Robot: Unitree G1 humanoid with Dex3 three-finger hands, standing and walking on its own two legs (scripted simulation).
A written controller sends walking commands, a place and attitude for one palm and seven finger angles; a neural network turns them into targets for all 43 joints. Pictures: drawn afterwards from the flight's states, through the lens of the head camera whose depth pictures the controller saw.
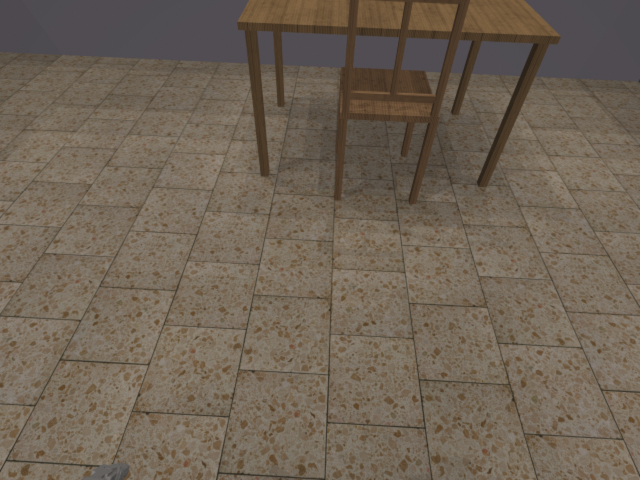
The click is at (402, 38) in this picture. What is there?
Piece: chair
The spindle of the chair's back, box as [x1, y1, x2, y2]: [390, 2, 412, 94]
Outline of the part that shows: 412,2 405,2 390,90 391,94 396,93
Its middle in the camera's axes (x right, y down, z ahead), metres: +0.28 -0.66 +1.36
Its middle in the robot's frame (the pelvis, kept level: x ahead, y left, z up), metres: +1.47 -0.22 -0.06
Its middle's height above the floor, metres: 0.71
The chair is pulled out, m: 0.00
